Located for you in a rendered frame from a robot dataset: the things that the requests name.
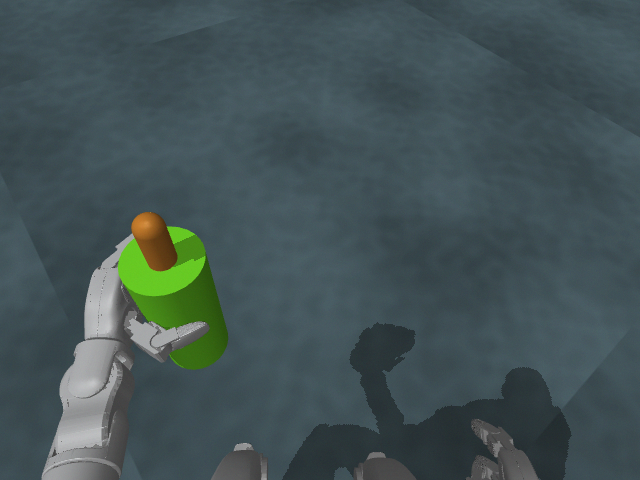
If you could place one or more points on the left robot hand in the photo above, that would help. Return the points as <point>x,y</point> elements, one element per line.
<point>111,312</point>

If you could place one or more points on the bottle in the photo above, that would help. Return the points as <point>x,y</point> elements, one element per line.
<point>167,273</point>

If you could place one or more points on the left robot arm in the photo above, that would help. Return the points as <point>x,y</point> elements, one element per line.
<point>95,391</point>

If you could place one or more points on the right robot hand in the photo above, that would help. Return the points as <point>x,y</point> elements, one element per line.
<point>513,464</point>

